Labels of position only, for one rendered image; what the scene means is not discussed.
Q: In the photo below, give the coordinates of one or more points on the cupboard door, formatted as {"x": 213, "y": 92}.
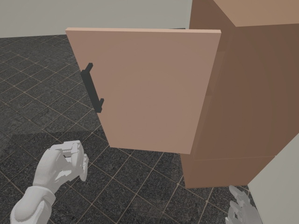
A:
{"x": 153, "y": 82}

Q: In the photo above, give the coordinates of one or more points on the robot right hand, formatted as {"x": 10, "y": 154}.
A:
{"x": 246, "y": 213}

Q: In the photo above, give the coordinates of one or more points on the robot left forearm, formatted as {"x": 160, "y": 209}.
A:
{"x": 35, "y": 207}

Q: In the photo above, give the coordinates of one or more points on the handle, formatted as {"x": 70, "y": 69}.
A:
{"x": 86, "y": 77}

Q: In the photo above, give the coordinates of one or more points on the robot left hand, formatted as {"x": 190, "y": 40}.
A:
{"x": 54, "y": 169}

